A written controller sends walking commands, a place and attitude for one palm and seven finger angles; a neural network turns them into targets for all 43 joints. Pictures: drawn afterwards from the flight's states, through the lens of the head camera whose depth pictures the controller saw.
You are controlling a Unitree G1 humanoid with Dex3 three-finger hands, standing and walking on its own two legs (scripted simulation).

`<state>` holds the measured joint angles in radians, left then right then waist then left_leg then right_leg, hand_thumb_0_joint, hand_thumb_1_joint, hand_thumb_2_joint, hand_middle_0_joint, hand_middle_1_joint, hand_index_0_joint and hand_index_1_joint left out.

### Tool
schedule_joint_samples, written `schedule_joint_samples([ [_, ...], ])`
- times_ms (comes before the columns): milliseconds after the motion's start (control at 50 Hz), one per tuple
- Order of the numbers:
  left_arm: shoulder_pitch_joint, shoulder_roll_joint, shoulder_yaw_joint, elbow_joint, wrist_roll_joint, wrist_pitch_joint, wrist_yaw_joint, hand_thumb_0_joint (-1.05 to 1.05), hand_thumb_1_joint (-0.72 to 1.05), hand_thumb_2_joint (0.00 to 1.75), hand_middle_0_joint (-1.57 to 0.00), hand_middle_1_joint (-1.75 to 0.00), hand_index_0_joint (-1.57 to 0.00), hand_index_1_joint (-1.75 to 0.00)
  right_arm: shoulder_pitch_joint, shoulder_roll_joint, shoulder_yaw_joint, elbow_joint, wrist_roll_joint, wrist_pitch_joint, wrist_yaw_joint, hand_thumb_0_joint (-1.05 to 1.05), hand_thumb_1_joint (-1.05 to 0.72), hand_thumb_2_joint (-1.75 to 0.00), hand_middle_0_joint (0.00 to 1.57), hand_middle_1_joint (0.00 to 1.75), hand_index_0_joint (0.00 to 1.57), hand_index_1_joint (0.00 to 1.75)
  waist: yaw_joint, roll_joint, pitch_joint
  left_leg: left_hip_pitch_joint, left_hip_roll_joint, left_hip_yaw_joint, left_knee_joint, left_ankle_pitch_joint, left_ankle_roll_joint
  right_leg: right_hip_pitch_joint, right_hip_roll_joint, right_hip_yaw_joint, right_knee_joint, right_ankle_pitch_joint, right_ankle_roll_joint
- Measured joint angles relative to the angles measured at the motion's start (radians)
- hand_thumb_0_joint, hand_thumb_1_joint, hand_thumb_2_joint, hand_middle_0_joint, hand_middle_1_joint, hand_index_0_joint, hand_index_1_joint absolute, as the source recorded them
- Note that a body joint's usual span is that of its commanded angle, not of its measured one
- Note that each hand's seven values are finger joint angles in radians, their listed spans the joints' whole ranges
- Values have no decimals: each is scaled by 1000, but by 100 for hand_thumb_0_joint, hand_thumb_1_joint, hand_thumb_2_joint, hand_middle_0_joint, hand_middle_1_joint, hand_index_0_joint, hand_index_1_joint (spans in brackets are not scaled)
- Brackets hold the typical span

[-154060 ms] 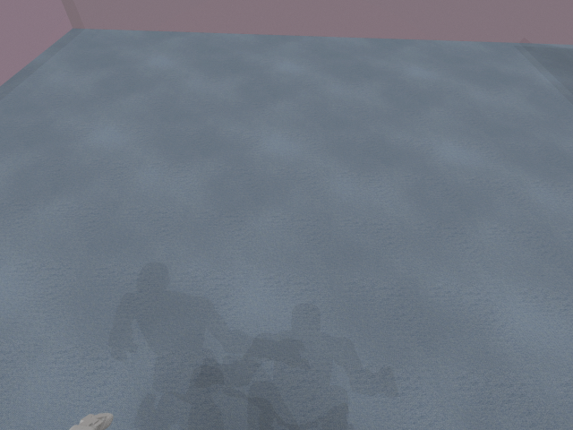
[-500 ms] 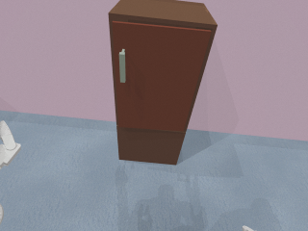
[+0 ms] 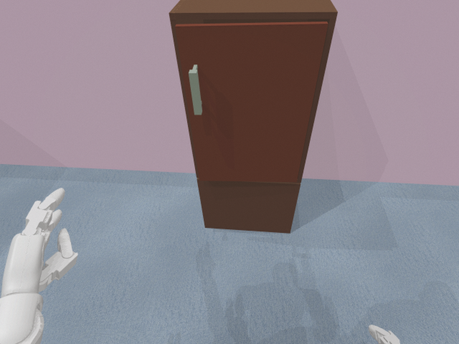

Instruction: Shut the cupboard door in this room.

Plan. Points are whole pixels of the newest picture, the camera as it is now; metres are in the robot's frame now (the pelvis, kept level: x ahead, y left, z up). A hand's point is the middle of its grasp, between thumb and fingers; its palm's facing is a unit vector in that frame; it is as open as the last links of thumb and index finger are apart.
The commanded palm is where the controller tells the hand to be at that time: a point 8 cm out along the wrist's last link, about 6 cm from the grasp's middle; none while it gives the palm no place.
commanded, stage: let the arm hang, fingers relaxed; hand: left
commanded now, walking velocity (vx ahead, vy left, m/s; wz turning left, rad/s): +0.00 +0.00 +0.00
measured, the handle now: (196, 89) +0.78 +0.15 +0.08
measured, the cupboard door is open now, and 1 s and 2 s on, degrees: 3 3 3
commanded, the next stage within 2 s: stand and wait in 1.02 s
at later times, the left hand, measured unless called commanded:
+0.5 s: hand out of the picture -0.05 +0.23 -0.15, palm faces +0.02 -0.98 -0.21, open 7.3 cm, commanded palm none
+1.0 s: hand out of the picture +0.02 +0.20 -0.16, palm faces -0.01 -0.99 -0.17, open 7.4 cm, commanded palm none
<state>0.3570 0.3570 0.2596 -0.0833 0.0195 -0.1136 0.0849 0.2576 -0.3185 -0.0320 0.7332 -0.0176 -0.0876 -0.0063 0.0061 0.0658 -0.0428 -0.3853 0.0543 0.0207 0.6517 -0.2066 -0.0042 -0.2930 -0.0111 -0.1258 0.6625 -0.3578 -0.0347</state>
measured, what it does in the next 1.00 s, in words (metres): stands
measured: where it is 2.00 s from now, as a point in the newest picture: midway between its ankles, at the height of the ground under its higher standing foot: outside the picture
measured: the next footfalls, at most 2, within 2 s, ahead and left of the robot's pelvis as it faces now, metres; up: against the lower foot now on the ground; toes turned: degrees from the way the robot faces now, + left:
none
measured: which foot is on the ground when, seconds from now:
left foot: down 0.00-1.00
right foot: down 0.00-1.00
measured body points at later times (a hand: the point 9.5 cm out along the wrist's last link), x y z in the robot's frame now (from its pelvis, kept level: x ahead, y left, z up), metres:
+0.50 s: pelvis +0.01 +0.04 +0.02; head +0.03 +0.05 +0.47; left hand -0.05 +0.28 -0.14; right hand +0.02 -0.20 -0.13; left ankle +0.05 +0.13 -0.72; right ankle +0.00 -0.09 -0.72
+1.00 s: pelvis +0.01 +0.04 +0.02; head +0.02 +0.04 +0.47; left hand +0.02 +0.25 -0.14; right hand -0.01 -0.17 -0.14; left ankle +0.05 +0.13 -0.72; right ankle +0.00 -0.09 -0.72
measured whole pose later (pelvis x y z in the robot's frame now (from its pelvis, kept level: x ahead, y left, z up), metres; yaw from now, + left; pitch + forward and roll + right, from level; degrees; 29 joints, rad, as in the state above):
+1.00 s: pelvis +0.01 +0.04 +0.02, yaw -2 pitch -2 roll +0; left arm 0.28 0.12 0.02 1.13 0.02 0.00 0.03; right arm 0.30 -0.12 -0.01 1.13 -0.02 0.00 -0.03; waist -0.01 0.00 0.04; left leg -0.21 -0.01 0.09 0.41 -0.17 0.04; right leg -0.15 -0.06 -0.06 0.43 -0.24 0.03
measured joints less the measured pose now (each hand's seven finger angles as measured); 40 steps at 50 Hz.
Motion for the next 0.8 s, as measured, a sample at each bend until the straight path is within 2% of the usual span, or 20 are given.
schedule_joint_samples([
  [20,-38,-18,-47,123,6,43,-21,0,90,90,-20,-30,-20,-30,-27,-9,0,21,-6,26,3,1,-91,-90,20,30,20,30,-4,8,1,-11,-9,-2,21,-63,-3,-15,-10,-2,30,-8,5],
  [60,-91,-61,-127,368,13,114,-53,1,91,90,-20,-30,-19,-30,-74,-3,8,54,-13,64,4,1,-91,-90,20,30,20,30,-8,4,18,-16,-22,5,45,-72,-10,-19,-26,6,55,-23,10],
  [140,-108,-145,-247,746,12,178,-87,1,91,90,-20,-30,-19,-30,-108,60,34,89,-15,93,10,1,-91,-90,20,30,19,30,-30,-54,62,26,-36,18,-2,-51,-2,9,-38,18,29,-18,16],
  [180,-96,-186,-272,878,3,183,-87,1,92,90,-20,-30,-19,-30,-103,95,49,118,-14,97,12,1,-91,-90,20,30,19,30,-31,-85,82,47,-33,18,-37,-36,1,34,-32,17,-15,4,19],
  [240,-91,-175,-230,985,-6,161,-60,-2,101,90,-21,-30,-21,-30,-72,139,61,181,-14,100,5,0,-91,-90,20,30,20,30,-6,-107,97,65,-21,3,-88,-10,1,75,-13,1,-110,51,19],
  [300,-69,-158,-232,1066,-3,149,-67,-2,101,90,-21,-30,-20,-30,-49,158,52,241,-10,107,-9,0,-92,-90,21,30,20,30,13,-100,105,83,-18,2,-131,10,6,107,-5,-1,-185,90,23],
  [380,-32,-155,-237,1155,-1,144,-69,-1,98,90,-21,-30,-20,-30,-30,142,35,294,-4,107,-17,0,-94,-90,21,30,20,30,18,-81,109,111,-30,18,-179,28,20,132,-15,12,-237,118,38],
  [540,-7,-164,-245,1247,-1,136,-64,1,93,90,-20,-30,-20,-30,-4,137,30,363,2,101,-21,0,-92,-90,20,30,20,30,12,-62,106,157,-53,48,-232,44,41,157,-38,39,-263,130,59],
  [800,-62,-209,-248,1229,1,122,-56,1,91,90,-20,-30,-20,-30,27,182,29,397,0,95,-21,0,-91,-90,20,30,20,30,-4,-62,79,176,-68,71,-252,47,51,150,-55,62,-244,120,69],
])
